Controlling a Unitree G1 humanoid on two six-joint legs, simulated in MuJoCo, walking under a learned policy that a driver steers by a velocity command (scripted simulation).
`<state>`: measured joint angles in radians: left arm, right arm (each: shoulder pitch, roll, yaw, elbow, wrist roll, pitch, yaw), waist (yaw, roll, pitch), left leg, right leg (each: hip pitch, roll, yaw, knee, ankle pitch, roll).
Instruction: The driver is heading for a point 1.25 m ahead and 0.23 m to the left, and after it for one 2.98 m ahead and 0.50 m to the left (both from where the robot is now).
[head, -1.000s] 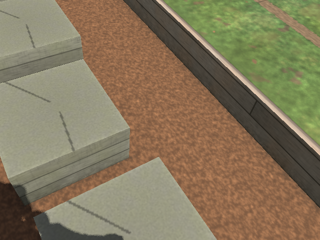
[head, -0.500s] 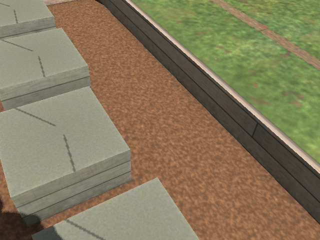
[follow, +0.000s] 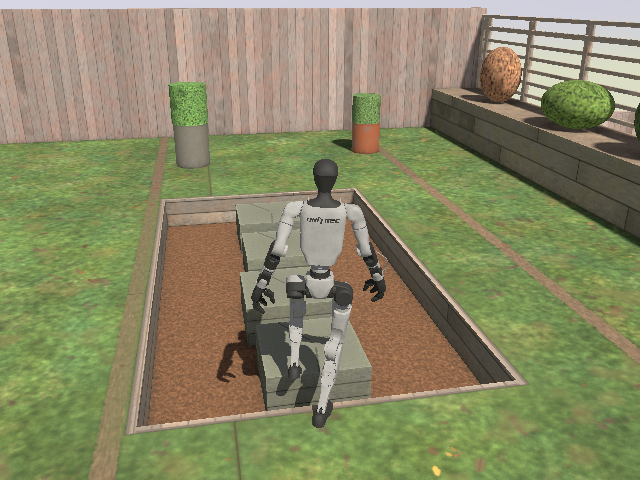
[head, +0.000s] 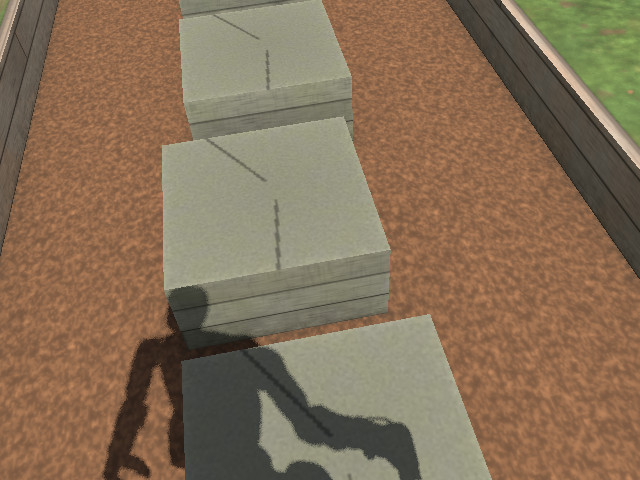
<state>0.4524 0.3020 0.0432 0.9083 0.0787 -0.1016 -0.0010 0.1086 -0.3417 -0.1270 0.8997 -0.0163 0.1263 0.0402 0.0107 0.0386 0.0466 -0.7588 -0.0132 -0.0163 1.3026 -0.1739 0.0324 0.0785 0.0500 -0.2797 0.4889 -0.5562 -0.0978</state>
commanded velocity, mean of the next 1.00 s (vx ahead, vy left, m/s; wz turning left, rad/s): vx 0.89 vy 0.00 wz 0.70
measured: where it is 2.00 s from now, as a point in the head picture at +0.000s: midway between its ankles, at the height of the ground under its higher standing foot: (183, 135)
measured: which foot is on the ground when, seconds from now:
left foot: up 0.00-0.26, down 0.28-0.64, up 0.66-1.00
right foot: down 0.00-0.28, up 0.30-0.66, down 0.68-1.00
